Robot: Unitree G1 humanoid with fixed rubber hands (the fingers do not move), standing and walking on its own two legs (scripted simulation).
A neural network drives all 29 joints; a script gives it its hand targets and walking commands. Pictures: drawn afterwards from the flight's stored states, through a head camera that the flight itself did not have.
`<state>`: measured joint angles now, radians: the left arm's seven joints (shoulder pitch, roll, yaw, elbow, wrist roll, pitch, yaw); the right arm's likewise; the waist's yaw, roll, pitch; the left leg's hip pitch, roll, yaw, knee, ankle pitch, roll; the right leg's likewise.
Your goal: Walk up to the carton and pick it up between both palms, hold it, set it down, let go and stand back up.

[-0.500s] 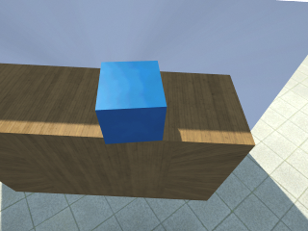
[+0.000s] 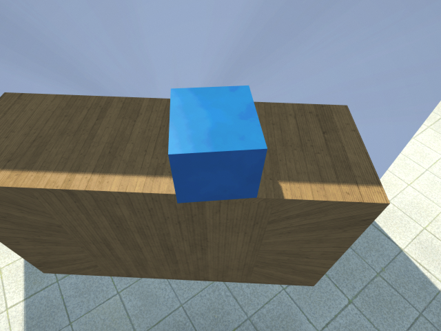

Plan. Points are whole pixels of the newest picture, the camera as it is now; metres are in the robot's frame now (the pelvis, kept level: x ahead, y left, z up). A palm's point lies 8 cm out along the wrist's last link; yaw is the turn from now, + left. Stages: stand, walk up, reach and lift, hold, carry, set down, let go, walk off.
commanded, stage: walk up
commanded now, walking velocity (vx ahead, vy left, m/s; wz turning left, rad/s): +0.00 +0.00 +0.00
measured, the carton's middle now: (213, 143) +0.54 +0.04 +0.00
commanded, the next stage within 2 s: none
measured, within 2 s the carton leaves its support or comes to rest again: neither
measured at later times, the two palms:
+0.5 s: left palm out of the picture +0.04 +0.23 -0.13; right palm out of the picture -0.04 -0.24 -0.13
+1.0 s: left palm out of the picture +0.00 +0.16 -0.13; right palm (333, 277) +0.26 -0.23 -0.14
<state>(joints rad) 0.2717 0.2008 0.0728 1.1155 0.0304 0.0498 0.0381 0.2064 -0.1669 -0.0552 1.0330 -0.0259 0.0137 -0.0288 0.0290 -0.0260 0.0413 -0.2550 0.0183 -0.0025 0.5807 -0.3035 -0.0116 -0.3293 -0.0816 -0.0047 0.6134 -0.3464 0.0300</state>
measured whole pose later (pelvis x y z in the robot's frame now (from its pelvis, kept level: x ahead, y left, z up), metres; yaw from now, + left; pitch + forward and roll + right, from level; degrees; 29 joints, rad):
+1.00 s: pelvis +0.13 -0.02 +0.00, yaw +5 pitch +0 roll -1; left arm 0.47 0.08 0.02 1.13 0.02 -0.04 0.03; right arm 0.09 -0.17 -0.06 0.99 -0.01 -0.02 0.00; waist 0.07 0.04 0.08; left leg -0.38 0.03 0.06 0.52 -0.11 0.01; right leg -0.04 -0.05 -0.11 0.47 -0.42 0.03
